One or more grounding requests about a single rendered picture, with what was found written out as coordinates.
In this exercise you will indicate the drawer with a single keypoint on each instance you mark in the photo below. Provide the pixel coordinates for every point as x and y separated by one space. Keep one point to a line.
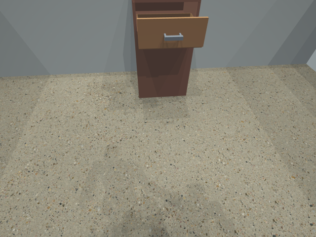
152 27

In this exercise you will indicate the handle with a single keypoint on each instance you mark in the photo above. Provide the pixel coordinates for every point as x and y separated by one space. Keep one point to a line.
170 38

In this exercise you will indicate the cabinet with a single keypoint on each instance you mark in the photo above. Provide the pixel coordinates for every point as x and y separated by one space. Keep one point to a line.
163 72

